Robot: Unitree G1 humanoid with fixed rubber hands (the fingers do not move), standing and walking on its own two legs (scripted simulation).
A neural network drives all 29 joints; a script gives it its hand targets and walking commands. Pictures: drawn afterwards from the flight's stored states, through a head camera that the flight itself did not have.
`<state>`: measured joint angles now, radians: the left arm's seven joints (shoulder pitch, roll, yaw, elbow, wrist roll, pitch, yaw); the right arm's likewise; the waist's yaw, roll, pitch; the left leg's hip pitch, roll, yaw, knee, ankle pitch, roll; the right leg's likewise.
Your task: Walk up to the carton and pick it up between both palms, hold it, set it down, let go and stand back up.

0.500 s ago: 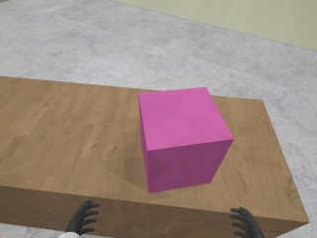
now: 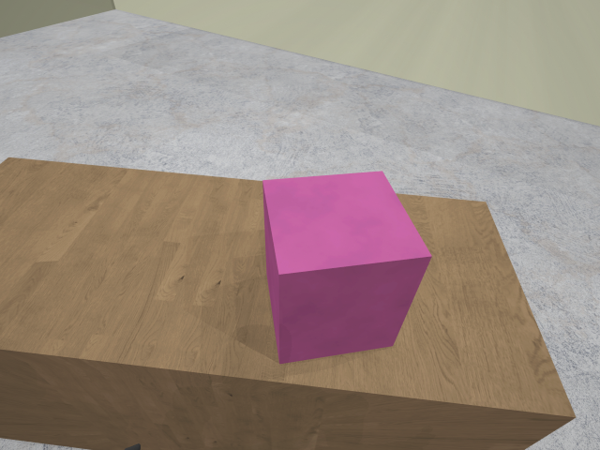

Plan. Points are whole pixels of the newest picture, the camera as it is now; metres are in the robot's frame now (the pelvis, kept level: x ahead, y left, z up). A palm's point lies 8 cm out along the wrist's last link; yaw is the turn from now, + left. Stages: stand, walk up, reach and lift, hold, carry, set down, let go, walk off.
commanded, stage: stand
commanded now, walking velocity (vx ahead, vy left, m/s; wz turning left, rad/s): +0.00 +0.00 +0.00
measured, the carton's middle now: (331, 267) +0.43 -0.04 -0.01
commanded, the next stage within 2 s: none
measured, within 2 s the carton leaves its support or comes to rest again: neither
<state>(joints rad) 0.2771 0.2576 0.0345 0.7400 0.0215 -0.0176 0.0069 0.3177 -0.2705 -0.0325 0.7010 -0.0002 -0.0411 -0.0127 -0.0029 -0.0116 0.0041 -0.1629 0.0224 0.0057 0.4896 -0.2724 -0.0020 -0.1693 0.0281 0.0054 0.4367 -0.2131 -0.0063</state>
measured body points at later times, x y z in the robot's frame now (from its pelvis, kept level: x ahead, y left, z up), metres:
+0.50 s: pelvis -0.03 +0.02 +0.00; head -0.04 +0.03 +0.45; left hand +0.01 +0.28 -0.14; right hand +0.01 -0.25 -0.12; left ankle +0.00 +0.12 -0.74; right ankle +0.02 -0.12 -0.74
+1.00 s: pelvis -0.01 +0.02 +0.00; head -0.01 +0.03 +0.45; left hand +0.05 +0.28 -0.14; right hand +0.04 -0.25 -0.12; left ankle +0.00 +0.12 -0.74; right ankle +0.02 -0.12 -0.74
